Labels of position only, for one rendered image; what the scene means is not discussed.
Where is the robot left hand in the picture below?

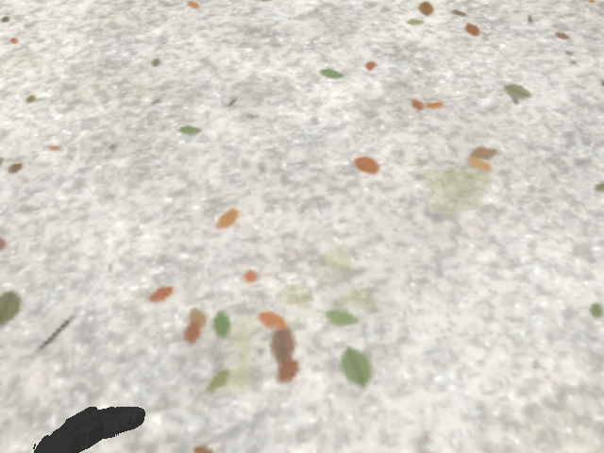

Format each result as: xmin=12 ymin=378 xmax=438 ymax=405
xmin=33 ymin=407 xmax=145 ymax=453

